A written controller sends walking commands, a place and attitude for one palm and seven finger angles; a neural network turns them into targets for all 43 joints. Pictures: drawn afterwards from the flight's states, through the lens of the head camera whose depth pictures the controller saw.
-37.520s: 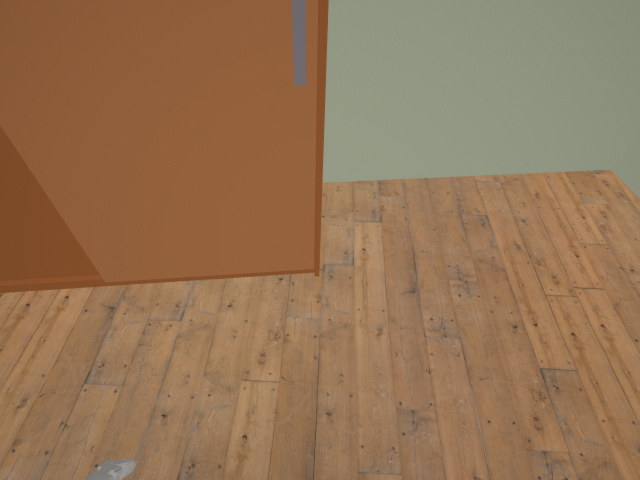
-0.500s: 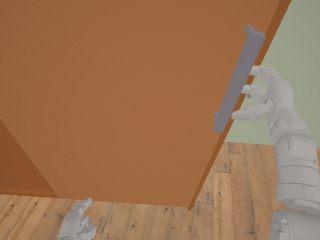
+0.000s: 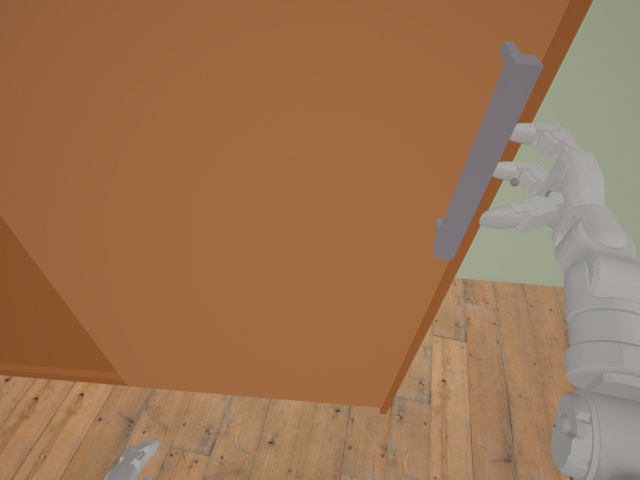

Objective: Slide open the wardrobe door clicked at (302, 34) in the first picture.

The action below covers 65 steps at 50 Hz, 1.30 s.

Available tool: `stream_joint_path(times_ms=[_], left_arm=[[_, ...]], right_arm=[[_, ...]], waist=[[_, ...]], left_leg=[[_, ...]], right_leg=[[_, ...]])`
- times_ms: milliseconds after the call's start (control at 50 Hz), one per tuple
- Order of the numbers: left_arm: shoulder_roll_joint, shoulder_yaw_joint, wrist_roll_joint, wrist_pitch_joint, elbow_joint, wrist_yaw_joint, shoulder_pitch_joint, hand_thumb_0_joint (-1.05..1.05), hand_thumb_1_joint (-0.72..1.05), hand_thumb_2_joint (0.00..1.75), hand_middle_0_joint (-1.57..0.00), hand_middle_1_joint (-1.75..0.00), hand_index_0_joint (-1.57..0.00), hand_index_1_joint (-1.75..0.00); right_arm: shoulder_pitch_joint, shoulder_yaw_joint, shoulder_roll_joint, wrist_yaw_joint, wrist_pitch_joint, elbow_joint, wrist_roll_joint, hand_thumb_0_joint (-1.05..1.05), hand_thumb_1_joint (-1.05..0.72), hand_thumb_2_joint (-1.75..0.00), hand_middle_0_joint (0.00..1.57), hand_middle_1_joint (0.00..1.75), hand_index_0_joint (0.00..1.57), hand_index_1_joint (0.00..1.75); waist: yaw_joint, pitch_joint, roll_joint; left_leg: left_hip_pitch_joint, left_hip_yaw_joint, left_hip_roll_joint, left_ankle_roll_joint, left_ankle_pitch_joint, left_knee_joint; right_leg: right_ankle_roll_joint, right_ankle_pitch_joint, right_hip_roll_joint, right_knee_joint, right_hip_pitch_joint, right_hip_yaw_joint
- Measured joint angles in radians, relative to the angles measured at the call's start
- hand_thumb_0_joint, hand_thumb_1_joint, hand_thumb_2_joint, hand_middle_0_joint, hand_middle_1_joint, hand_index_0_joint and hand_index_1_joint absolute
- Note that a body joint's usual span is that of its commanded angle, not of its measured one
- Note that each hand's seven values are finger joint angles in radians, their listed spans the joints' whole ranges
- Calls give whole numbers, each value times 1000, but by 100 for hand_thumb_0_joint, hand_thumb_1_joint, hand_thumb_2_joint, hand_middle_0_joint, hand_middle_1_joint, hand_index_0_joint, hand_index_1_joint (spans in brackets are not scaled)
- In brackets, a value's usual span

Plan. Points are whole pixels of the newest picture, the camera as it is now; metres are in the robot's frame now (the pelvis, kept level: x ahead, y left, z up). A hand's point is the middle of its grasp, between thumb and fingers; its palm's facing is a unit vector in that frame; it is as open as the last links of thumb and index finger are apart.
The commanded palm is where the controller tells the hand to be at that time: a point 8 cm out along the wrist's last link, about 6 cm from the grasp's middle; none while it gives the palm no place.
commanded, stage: slide the fingers in behind the handle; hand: right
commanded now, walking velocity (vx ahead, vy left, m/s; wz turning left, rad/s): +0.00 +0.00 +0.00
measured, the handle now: (471, 165) +0.46 -0.14 +0.20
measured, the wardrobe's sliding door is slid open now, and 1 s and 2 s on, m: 0.00 0.00 0.00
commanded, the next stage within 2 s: grip the handle and tug to test in 1.82 s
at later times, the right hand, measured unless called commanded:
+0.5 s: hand (501, 187) +0.41 -0.17 +0.21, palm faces +0.00 +1.00 +0.00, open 14.0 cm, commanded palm +0.38 -0.21 +0.21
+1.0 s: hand (488, 186) +0.41 -0.15 +0.21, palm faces +0.00 +1.00 +0.00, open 14.0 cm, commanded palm +0.38 -0.20 +0.21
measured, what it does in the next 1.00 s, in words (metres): stands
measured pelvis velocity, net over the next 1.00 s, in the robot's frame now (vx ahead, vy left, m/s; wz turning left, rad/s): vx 0.01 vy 0.00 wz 0.01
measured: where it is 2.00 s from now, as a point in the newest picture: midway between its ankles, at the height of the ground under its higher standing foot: outside the picture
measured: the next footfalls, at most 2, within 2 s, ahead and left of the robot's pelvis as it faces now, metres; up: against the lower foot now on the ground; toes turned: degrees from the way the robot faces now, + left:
none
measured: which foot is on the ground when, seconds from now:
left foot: down 0.00-1.00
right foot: down 0.00-1.00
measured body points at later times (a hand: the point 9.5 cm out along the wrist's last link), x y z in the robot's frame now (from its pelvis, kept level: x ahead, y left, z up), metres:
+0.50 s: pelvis +0.00 +0.00 +0.00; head -0.01 +0.01 +0.45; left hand +0.15 +0.24 -0.10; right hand +0.40 -0.22 +0.21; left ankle +0.00 +0.11 -0.74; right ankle -0.02 -0.12 -0.74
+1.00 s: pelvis +0.01 +0.00 +0.00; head -0.01 +0.02 +0.45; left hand +0.16 +0.24 -0.10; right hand +0.40 -0.20 +0.21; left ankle +0.00 +0.11 -0.74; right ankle -0.02 -0.12 -0.74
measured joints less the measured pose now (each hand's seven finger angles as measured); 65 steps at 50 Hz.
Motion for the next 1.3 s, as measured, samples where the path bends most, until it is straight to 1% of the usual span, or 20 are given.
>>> stream_joint_path(times_ms=[100,180,260,400,460,600,700,880,1020,1140,1220,1300], left_arm=[[-7,-5,2,-10,2,-3,-4,1,90,90,-20,-30,-20,-30],[-10,-6,2,-16,-11,-9,-6,1,90,90,-20,-30,-20,-30],[-15,-10,2,-16,-19,-14,-12,1,90,90,-20,-30,-20,-30],[-21,-14,4,-3,-45,-21,-35,1,90,90,-20,-30,-20,-30],[-22,-11,4,0,-53,-23,-41,1,90,90,-20,-30,-20,-30],[-22,-12,5,21,-49,-22,-72,1,90,90,-20,-30,-20,-30],[-27,-17,7,38,-53,-19,-91,1,90,90,-20,-30,-20,-30],[-27,-15,8,51,-60,-17,-85,1,90,90,-20,-30,-20,-30],[-24,-12,7,61,-50,-18,-73,1,90,90,-20,-30,-20,-30],[-28,-11,11,63,-47,-19,-72,1,90,90,-20,-30,-20,-30],[-30,-10,14,63,-46,-24,-69,1,90,90,-20,-30,-20,-30],[-33,-11,14,71,-46,-28,-72,1,90,90,-20,-30,-20,-30]], right_arm=[[-33,5,-3,5,-18,49,-5,-2,50,-30,35,125,36,124],[-19,9,3,-4,-29,35,-7,-2,50,-30,35,124,34,124],[11,11,28,0,-31,-16,4,-2,50,-30,33,123,32,122],[72,4,51,-25,16,-117,-4,-2,50,-30,31,121,31,120],[102,15,65,-37,31,-182,-1,-2,50,-30,31,121,30,120],[114,46,93,-61,94,-247,0,-2,50,-30,30,120,30,120],[111,49,97,-71,120,-247,1,-2,50,-30,30,120,30,120],[107,52,93,-75,115,-247,-1,-2,50,-30,30,120,30,120],[121,60,109,-81,123,-271,4,-2,50,-30,30,120,30,120],[119,67,119,-102,132,-280,-3,-2,50,-30,30,120,30,120],[132,69,133,-108,126,-308,-1,-2,50,-30,30,120,30,120],[146,75,145,-112,141,-328,-1,-2,50,-30,30,120,30,120]], waist=[[-2,-1,4],[-2,-1,0],[-5,-3,0],[-4,-3,-1],[-11,-2,-3],[-25,-6,-3],[-25,-10,0],[-22,-6,0],[-22,-7,-2],[-18,-2,-1],[-20,-6,-2],[-23,-12,-3]], left_leg=[[-9,1,3,-1,3,2],[-9,-4,4,-3,7,0],[-3,-11,4,-5,7,-2],[7,-23,1,-6,7,-8],[16,-23,1,-6,6,-11],[27,-14,2,-5,0,-12],[30,-11,0,-3,-2,-13],[35,-9,-4,0,-3,-16],[39,-11,-4,-1,-3,-19],[41,-14,-4,-1,1,-23],[45,-18,-5,-1,3,-27],[51,-19,-5,-2,5,-30]], right_leg=[[-2,3,3,3,-10,1],[-3,5,4,0,-8,-4],[-5,5,5,-6,2,-11],[-5,3,2,-17,19,-22],[-5,3,3,-21,29,-22],[-3,-1,3,-21,36,-13],[-1,-2,1,-21,38,-10],[2,-2,-2,-23,42,-8],[1,-3,-2,-26,47,-10],[1,0,-2,-32,51,-13],[1,3,-2,-39,58,-17],[1,4,-2,-42,64,-18]])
